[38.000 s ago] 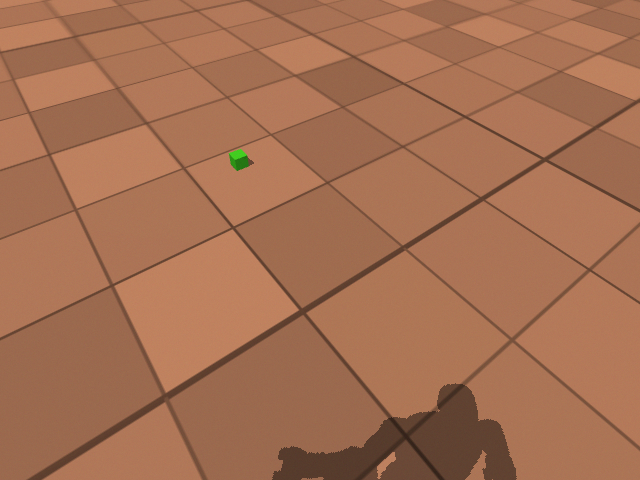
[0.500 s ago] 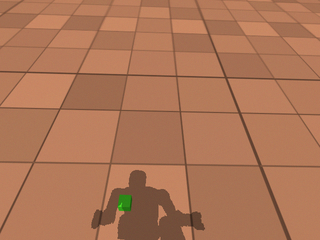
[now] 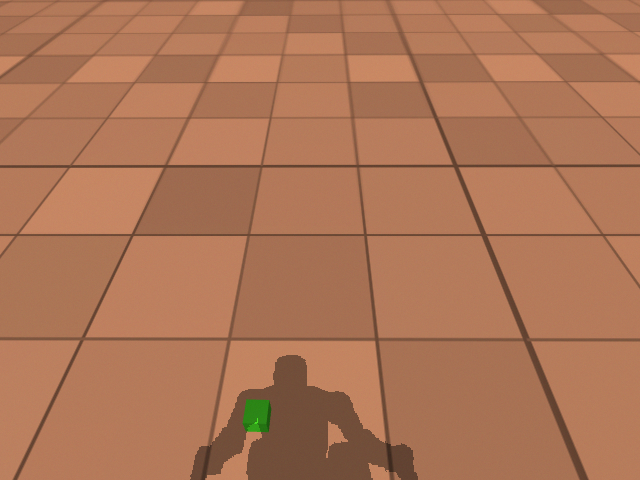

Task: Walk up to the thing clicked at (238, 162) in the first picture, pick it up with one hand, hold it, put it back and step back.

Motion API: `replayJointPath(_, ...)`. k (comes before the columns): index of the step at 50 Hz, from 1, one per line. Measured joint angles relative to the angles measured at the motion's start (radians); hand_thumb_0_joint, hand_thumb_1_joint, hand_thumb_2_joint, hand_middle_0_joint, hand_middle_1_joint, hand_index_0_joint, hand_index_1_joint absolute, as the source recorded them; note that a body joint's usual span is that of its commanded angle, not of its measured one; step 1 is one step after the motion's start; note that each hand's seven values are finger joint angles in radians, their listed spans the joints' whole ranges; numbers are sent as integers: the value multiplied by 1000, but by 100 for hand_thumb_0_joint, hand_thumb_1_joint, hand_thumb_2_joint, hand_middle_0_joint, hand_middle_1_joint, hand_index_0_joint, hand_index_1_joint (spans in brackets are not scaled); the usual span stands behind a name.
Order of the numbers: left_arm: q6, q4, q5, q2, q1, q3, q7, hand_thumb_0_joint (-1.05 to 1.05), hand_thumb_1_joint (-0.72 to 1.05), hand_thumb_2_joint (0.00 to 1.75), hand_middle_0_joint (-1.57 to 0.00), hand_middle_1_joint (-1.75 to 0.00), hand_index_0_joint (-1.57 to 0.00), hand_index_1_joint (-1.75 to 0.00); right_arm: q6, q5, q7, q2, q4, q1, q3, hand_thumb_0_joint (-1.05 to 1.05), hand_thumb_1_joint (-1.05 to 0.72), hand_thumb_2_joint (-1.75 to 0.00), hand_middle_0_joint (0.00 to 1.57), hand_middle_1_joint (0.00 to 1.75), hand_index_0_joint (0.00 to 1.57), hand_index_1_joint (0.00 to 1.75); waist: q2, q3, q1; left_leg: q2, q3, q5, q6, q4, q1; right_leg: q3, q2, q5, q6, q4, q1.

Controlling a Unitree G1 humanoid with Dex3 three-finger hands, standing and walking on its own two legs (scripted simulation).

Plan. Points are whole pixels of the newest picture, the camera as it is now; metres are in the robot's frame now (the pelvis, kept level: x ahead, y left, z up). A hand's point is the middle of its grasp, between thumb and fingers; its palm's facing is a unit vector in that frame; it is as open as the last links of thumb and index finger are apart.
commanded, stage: stand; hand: left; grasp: from above
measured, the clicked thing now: (257, 415) +0.48 +0.22 -0.74
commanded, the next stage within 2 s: step back in 1.62 s
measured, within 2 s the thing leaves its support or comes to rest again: neither
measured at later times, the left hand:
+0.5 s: hand out of the picture +0.08 +0.23 -0.16, palm faces +0.01 -0.94 -0.33, open 7.4 cm
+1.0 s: hand out of the picture +0.09 +0.23 -0.15, palm faces +0.00 -0.94 -0.34, open 7.4 cm
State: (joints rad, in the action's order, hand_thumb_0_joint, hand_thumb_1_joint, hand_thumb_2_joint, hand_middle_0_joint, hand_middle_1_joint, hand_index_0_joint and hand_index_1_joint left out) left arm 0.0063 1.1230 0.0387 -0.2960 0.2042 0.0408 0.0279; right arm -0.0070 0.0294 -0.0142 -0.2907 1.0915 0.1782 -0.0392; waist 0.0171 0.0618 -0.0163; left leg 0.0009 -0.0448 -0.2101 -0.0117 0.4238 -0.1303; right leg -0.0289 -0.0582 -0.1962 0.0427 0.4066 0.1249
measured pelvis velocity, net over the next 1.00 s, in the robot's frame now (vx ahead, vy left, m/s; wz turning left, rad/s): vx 0.02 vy -0.02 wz -0.02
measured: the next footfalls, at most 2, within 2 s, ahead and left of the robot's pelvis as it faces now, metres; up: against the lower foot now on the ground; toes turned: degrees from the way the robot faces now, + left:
none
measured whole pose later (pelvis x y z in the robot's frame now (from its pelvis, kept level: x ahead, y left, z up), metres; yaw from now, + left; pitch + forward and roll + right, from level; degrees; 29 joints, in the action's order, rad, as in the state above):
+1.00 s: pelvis +0.02 -0.02 +0.00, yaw -1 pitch -3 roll +0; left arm 0.00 1.15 0.02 -0.32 0.11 0.04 0.00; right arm 0.01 0.02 -0.01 -0.33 1.14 0.13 -0.01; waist 0.01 0.06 -0.01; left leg -0.03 -0.04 -0.19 -0.04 0.34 -0.10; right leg -0.03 -0.02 -0.19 0.01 0.35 0.11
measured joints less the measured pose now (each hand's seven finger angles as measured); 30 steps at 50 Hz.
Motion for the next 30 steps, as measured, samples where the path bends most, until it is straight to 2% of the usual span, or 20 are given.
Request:
replayJointPath(13, -4, 15, -9, -5, -43, -2, -10, 0, 90, 90, -20, -30, -20, -30, 3, -4, 2, -19, 22, -4, 12, 1, -90, -90, 20, 30, 20, 29, -4, 7, 8, -21, -3, 6, -17, -25, 10, -4, 20, 4, -17, -19, -6)
replayJointPath(30, -8, 20, -17, -10, -98, -2, -14, 0, 90, 90, -20, -30, -20, -30, 13, -7, -2, -27, 35, -41, 28, 1, -90, -90, 21, 30, 20, 29, -1, 8, 13, -29, 3, 13, -24, -66, 35, 0, 28, 6, -23, -46, -22)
